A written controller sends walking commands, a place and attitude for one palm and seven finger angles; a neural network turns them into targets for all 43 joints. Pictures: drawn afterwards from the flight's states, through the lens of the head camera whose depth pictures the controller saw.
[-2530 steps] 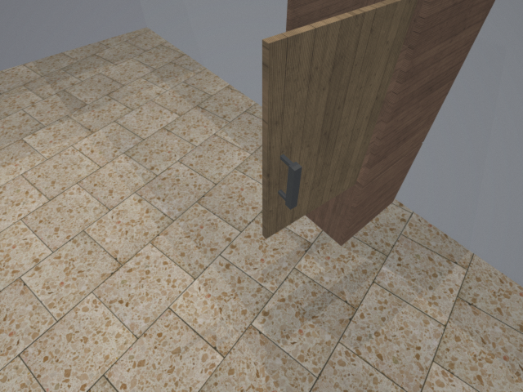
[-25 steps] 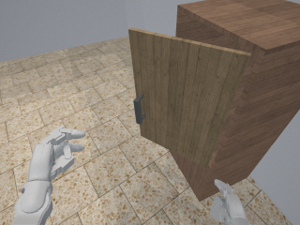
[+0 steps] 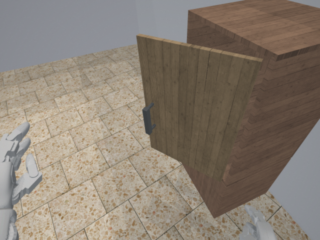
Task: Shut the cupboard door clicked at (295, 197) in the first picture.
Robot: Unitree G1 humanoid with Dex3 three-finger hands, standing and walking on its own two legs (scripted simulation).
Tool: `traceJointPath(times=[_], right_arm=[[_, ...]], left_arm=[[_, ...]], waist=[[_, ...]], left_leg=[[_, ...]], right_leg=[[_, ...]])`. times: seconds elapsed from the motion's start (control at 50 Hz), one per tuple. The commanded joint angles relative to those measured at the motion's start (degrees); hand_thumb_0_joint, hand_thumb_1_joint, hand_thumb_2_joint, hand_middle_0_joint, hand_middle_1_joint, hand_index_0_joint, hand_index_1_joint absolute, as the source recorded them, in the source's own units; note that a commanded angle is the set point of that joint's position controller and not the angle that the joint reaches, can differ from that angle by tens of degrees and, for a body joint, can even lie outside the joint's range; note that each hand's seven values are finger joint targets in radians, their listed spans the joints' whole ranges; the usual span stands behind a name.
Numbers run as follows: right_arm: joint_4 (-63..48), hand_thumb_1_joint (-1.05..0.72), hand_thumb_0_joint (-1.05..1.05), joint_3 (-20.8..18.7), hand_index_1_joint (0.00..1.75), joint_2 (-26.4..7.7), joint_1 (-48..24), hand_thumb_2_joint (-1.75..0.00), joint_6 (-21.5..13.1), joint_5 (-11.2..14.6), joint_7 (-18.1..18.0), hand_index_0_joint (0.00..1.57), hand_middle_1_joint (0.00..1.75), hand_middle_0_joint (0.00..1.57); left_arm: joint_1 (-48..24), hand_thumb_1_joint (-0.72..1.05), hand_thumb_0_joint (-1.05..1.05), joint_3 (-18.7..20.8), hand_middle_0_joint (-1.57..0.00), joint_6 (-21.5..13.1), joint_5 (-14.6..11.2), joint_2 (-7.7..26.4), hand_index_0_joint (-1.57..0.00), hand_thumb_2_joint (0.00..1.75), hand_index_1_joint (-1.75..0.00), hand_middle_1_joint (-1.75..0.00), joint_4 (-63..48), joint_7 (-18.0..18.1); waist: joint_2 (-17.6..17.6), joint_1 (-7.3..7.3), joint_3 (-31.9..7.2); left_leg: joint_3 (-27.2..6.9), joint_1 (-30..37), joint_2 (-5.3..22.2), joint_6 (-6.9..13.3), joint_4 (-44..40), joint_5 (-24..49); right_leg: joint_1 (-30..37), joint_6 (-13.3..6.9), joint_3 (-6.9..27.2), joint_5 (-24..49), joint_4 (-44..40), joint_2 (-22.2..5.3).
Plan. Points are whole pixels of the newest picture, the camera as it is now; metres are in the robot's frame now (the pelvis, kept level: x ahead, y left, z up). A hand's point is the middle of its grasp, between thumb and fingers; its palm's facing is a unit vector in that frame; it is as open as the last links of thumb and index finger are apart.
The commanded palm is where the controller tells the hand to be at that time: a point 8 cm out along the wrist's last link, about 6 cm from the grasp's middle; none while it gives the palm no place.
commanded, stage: draw the hand back to the body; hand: left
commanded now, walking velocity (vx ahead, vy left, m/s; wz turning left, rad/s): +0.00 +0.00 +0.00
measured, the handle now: (150, 118) +0.61 +0.13 -0.09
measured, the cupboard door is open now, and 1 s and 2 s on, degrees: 34 34 34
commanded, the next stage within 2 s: step back with the hand held close in 0.10 s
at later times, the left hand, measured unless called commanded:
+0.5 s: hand (32, 171) +0.19 +0.28 +0.16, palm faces +0.37 -0.78 -0.50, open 7.4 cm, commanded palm +0.13 +0.31 +0.17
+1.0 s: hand out of the picture +0.10 +0.30 +0.16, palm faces +0.48 -0.75 -0.45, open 7.4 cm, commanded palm +0.04 +0.33 +0.17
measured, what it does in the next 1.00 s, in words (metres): shifts its weight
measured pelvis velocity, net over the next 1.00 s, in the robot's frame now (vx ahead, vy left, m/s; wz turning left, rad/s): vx -0.10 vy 0.03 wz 0.01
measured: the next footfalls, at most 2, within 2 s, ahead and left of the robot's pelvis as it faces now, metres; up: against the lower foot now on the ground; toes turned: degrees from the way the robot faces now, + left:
right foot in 1.42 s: -0.12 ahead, -0.10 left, +0.00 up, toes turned +9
left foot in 1.58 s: -0.05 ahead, +0.13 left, +0.00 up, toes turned +8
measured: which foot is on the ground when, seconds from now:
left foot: down 0.00-1.00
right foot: down 0.00-1.00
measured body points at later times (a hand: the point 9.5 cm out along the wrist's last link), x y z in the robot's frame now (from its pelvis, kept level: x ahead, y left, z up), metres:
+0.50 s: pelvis -0.01 +0.02 +0.00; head -0.01 -0.01 +0.45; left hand +0.17 +0.32 +0.18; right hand +0.17 -0.23 -0.09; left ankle +0.00 +0.13 -0.74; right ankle -0.04 -0.11 -0.74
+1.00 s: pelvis -0.10 +0.03 -0.02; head -0.09 +0.04 +0.43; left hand +0.07 +0.34 +0.18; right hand +0.08 -0.21 -0.09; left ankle +0.00 +0.13 -0.74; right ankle -0.04 -0.11 -0.74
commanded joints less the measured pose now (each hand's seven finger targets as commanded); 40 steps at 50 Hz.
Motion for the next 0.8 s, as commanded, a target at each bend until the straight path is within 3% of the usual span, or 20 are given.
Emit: traceJointPath(times=[0.0, 0.04, 0.08, 0.2, 0.22, 0.26, 0.28, 0.36, 0.4, 0.46, 0.48, 0.5, 0.56, 0.58, 0.6, 0.66, 0.68, 0.7, 0.74, 0.78], right_arm=[[-9.7, -0.90, 0.00, -1.5, 0.30, -4.2, -8.9, -0.90, -4.3, -0.3, -0.5, 0.20, 0.30, 0.20], [-9.6, -0.90, 0.00, -1.6, 0.30, -4.1, -8.5, -0.90, -4.4, -0.3, -0.4, 0.20, 0.30, 0.20], [-9.4, -0.90, 0.00, -1.8, 0.30, -4.4, -8.5, -0.90, -4.3, -0.3, -0.3, 0.20, 0.30, 0.20], [-9.9, -0.90, 0.00, -1.9, 0.30, -4.5, -8.4, -0.90, -3.8, -0.2, 0.0, 0.20, 0.30, 0.20], [-10.8, -0.90, 0.00, -2.4, 0.30, -6.1, -8.1, -0.90, -2.4, -0.1, 0.1, 0.20, 0.30, 0.20], [-9.7, -0.90, 0.00, -2.5, 0.30, -5.2, -8.2, -0.90, -1.0, -0.4, 0.0, 0.20, 0.30, 0.20], [-9.7, -0.90, 0.00, -2.8, 0.30, -5.4, -8.3, -0.90, -0.6, -0.5, 0.0, 0.20, 0.30, 0.20], [-11.0, -0.90, 0.00, -3.3, 0.30, -5.8, -7.9, -0.90, 1.2, -0.3, -0.6, 0.20, 0.30, 0.20], [-11.8, -0.90, 0.00, -3.3, 0.30, -5.9, -7.8, -0.90, 2.1, -0.2, -1.0, 0.20, 0.30, 0.20], [-12.9, -0.90, 0.00, -3.4, 0.30, -6.1, -7.4, -0.90, 3.4, -0.1, -1.1, 0.20, 0.30, 0.20], [-12.8, -0.90, 0.00, -3.6, 0.30, -6.4, -7.6, -0.90, 3.6, -0.2, -1.2, 0.20, 0.30, 0.20], [-13.1, -0.90, 0.00, -3.4, 0.30, -6.1, -7.3, -0.90, 3.8, 0.0, -1.1, 0.20, 0.30, 0.20], [-13.5, -0.90, 0.00, -3.5, 0.30, -6.5, -7.0, -0.90, 4.0, 0.0, -1.1, 0.20, 0.30, 0.20], [-13.2, -0.90, 0.00, -3.7, 0.30, -6.9, -7.3, -0.90, 3.8, -0.2, -1.2, 0.20, 0.30, 0.20], [-13.4, -0.90, 0.00, -3.3, 0.30, -6.5, -7.1, -0.90, 3.8, 0.0, -1.1, 0.20, 0.30, 0.20], [-13.5, -0.90, 0.00, -3.3, 0.30, -7.0, -6.8, -0.90, 3.0, 0.0, -1.1, 0.20, 0.30, 0.20], [-13.4, -0.90, 0.00, -3.4, 0.30, -7.5, -7.3, -0.90, 2.5, -0.3, -1.2, 0.20, 0.30, 0.20], [-13.6, -0.90, 0.00, -3.1, 0.30, -7.1, -7.1, -0.90, 2.2, -0.2, -1.2, 0.20, 0.30, 0.20], [-13.7, -0.90, 0.00, -3.1, 0.30, -7.4, -6.8, -0.90, 1.3, -0.2, -1.2, 0.20, 0.30, 0.20], [-13.3, -0.90, 0.00, -3.3, 0.30, -7.8, -6.5, -0.90, 0.2, -0.4, -1.1, 0.20, 0.30, 0.20]], left_arm=[[-5.6, 0.90, 0.00, 9.2, -0.20, -5.4, -0.2, 14.0, -0.20, 0.90, -0.30, -0.30, -14.2, 1.5], [-5.1, 0.90, 0.00, 9.1, -0.20, -5.4, -0.3, 13.3, -0.20, 0.90, -0.30, -0.30, -13.6, 1.4], [-3.8, 0.90, 0.00, 9.6, -0.20, -5.2, -0.6, 13.5, -0.20, 0.90, -0.30, -0.30, -11.9, 1.1], [-4.0, 0.90, 0.00, 8.2, -0.20, -5.1, -0.7, 11.9, -0.20, 0.90, -0.30, -0.30, -11.0, 0.5], [-9.9, 0.90, 0.00, 13.3, -0.20, -7.5, -0.2, 17.6, -0.20, 0.90, -0.30, -0.30, -14.0, 0.9], [-4.9, 0.90, 0.00, 9.9, -0.20, -8.5, -0.1, 14.1, -0.20, 0.90, -0.30, -0.30, -9.3, 0.5], [-4.7, 0.90, 0.00, 10.7, -0.20, -9.3, 0.1, 15.2, -0.20, 0.90, -0.30, -0.30, -10.5, 0.6], [-0.9, 0.90, 0.00, 11.5, -0.20, -9.8, -0.2, 15.6, -0.20, 0.90, -0.30, -0.30, -13.3, 1.2], [0.3, 0.90, 0.00, 12.0, -0.20, -9.5, -0.3, 16.0, -0.20, 0.90, -0.30, -0.30, -14.4, 1.5], [1.6, 0.90, 0.00, 12.9, -0.20, -8.9, -0.6, 16.8, -0.20, 0.90, -0.30, -0.30, -15.0, 1.9], [2.6, 0.90, 0.00, 14.2, -0.20, -8.7, -0.6, 18.0, -0.20, 0.90, -0.30, -0.30, -14.3, 2.1], [3.0, 0.90, 0.00, 12.6, -0.20, -8.7, -0.6, 16.3, -0.20, 0.90, -0.30, -0.30, -14.2, 2.1], [3.7, 0.90, 0.00, 12.9, -0.20, -8.9, -0.7, 16.6, -0.20, 0.90, -0.30, -0.30, -15.0, 2.5], [4.3, 0.90, 0.00, 14.4, -0.20, -9.1, -0.6, 18.1, -0.20, 0.90, -0.30, -0.30, -14.8, 2.7], [5.0, 0.90, 0.00, 13.2, -0.20, -9.2, -0.7, 16.5, -0.20, 0.90, -0.30, -0.30, -14.5, 2.7], [3.7, 0.90, 0.00, 13.1, -0.20, -10.2, -0.2, 16.4, -0.20, 0.90, -0.30, -0.30, -16.1, 3.1], [3.5, 0.90, 0.00, 14.9, -0.20, -10.7, 0.3, 17.9, -0.20, 0.90, -0.30, -0.30, -16.6, 3.2], [3.4, 0.90, 0.00, 13.5, -0.20, -11.0, 0.3, 16.0, -0.20, 0.90, -0.30, -0.30, -16.3, 3.2], [2.7, 0.90, 0.00, 14.2, -0.20, -11.9, 0.8, 16.1, -0.20, 0.90, -0.30, -0.30, -16.7, 3.3], [2.0, 0.90, 0.00, 15.7, -0.20, -12.7, 1.5, 17.3, -0.20, 0.90, -0.30, -0.30, -17.4, 3.4]], waist=[[0.4, 0.24, -2.9], [1.4, 0.08, -2.2], [-0.8, 0.28, -1.4], [-2.2, -0.13, -1.5], [-2.8, -2.25, 0.1], [-7.6, -2.78, -0.8], [-7.1, -2.70, -2.1], [-1.4, -2.93, -8.6], [-1.0, -2.90, -10.1], [-1.9, -2.91, -10.6], [-1.9, -2.71, -10.6], [-2.2, -3.06, -10.4], [-1.6, -3.03, -9.3], [-1.3, -2.80, -9.2], [-1.8, -2.98, -8.9], [0.5, -3.23, -7.2], [2.5, -2.94, -7.0], [2.8, -3.12, -5.8], [4.3, -3.15, -4.8], [4.0, -3.05, -4.7]], left_leg=[[1.7, 4.1, -0.5, 2.2, -2.1, 11.0], [1.9, 4.1, -0.5, 2.1, -2.0, 11.4], [2.0, 3.8, -0.3, 2.2, -2.1, 11.6], [2.2, 4.2, -0.1, 2.3, -2.5, 11.3], [1.9, 0.4, 0.9, 2.9, 1.9, 7.4], [1.5, -0.6, 0.0, 2.6, 5.4, 5.6], [1.2, -1.2, -0.1, 2.4, 5.6, 7.0], [1.1, 1.6, 1.7, 2.5, 2.8, 19.1], [0.4, 1.6, 2.6, 2.3, 2.2, 25.3], [-0.2, 0.3, 3.3, 2.3, 1.4, 27.4], [0.0, -0.1, 3.4, 2.3, 1.5, 26.3], [-0.2, -1.5, 3.5, 2.1, 1.1, 25.0], [-0.9, -4.9, 3.9, 2.3, -0.4, 19.5], [-1.1, -6.0, 4.0, 2.5, -0.9, 17.0], [-1.7, -8.0, 4.2, 2.6, -1.6, 14.8], [-2.8, -14.3, 5.0, 3.5, -4.1, 3.9], [-3.9, -18.0, 5.3, 4.1, -5.6, -1.6], [-4.7, -21.2, 5.6, 4.3, -6.8, -5.3], [-6.0, -27.9, 6.6, 5.4, -8.8, -15.9], [-6.9, -31.2, 6.6, 5.8, -8.9, -20.5]], right_leg=[[-4.3, 0.5, -0.5, 14.1, -5.1, -0.3], [-4.6, 0.6, -0.6, 14.5, -5.1, -0.1], [-4.8, 0.7, -0.4, 15.0, -5.9, 0.0], [-5.1, 1.1, -0.4, 14.6, -5.7, -0.1], [-9.8, 0.6, 4.1, 16.9, -8.6, -3.7], [-11.5, -0.2, 6.0, 19.8, -8.9, -6.6], [-10.3, -0.5, 5.4, 23.9, -7.5, -7.0], [-7.1, 0.7, 2.3, 29.3, -1.3, -4.7], [-5.5, 1.0, 1.0, 31.0, 0.8, -3.5], [-4.8, 1.4, 0.5, 30.1, 2.0, -2.2], [-5.0, 1.3, 0.9, 30.1, 1.7, -2.4], [-4.5, 1.3, 0.8, 28.8, 2.0, -2.4], [-4.6, 1.5, 1.0, 24.0, 2.1, -1.7], [-4.3, 1.5, 1.2, 22.9, 1.9, -1.5], [-3.6, 1.6, 1.1, 20.8, 2.3, -1.4], [-2.0, 1.9, 1.2, 15.4, 3.4, -0.2], [0.5, 1.9, 1.3, 14.3, 4.5, 0.3], [1.7, 1.9, 1.1, 13.5, 5.9, 0.6], [4.6, 2.1, 1.3, 11.2, 8.5, 1.4], [6.3, 2.1, 1.6, 11.1, 9.7, 1.8]])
